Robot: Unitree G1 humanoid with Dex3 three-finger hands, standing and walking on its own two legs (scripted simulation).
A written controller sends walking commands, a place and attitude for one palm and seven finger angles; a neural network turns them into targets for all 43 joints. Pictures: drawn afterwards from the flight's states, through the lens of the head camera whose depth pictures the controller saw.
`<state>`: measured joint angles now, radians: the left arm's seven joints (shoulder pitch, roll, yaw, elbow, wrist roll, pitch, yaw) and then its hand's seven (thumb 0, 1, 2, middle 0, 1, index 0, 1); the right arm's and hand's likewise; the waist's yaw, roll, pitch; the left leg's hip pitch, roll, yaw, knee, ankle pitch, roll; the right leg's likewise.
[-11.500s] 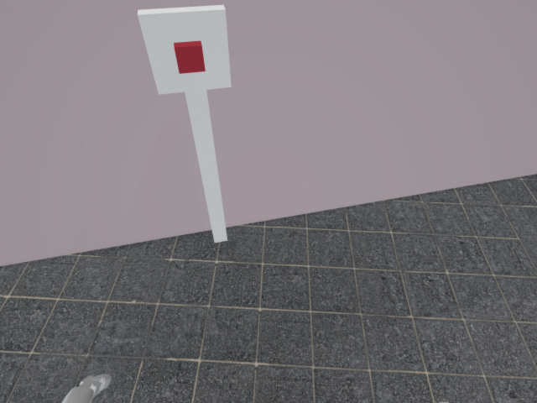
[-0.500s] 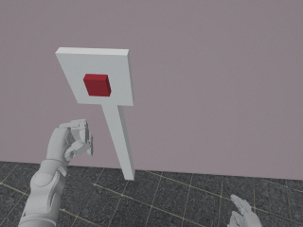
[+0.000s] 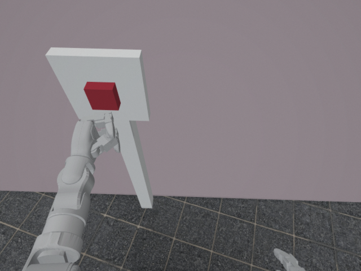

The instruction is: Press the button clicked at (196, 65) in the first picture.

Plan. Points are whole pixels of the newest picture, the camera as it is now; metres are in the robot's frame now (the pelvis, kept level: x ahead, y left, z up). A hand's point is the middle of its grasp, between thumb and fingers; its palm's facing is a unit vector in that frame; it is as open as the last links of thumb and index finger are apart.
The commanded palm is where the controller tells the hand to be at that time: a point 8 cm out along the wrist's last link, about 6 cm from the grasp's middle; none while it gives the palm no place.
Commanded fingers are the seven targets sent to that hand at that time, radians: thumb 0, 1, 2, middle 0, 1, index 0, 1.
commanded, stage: aim a knuckle at the button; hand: left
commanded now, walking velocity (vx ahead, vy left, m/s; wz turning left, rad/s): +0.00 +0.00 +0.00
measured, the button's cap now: (103, 95) +0.48 +0.19 +0.12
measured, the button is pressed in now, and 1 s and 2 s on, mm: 0 0 0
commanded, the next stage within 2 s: none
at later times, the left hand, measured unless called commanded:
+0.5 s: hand (108, 142) +0.37 +0.17 +0.09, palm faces -0.01 -1.00 -0.01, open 3.1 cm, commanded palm +0.35 +0.21 +0.09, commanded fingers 0.00 0.90 0.90 -1.30 -1.50 -1.30 -1.50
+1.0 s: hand (119, 139) +0.38 +0.15 +0.08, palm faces -0.04 -1.00 -0.01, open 3.1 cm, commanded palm +0.36 +0.20 +0.09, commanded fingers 0.00 0.90 0.90 -1.30 -1.50 -1.30 -1.50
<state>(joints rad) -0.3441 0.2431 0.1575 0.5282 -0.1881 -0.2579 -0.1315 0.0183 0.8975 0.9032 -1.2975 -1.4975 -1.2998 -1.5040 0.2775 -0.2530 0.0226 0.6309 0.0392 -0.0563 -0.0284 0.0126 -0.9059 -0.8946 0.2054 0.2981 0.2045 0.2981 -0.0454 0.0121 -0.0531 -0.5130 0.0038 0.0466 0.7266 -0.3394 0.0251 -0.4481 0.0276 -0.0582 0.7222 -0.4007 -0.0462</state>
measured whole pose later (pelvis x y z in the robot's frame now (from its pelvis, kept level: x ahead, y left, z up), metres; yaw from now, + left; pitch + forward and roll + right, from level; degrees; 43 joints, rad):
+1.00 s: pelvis -0.01 +0.01 +0.00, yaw +0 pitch +8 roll -1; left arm -0.43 0.22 0.12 0.65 -0.18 -0.27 -0.11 0.02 0.90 0.90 -1.30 -1.50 -1.30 -1.50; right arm 0.31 -0.25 0.02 0.62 0.04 -0.01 -0.01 0.01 -0.91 -0.89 0.21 0.30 0.20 0.30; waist -0.05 0.02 -0.07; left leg -0.56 0.00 0.05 0.76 -0.34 0.04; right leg -0.49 0.02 -0.05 0.74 -0.39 -0.03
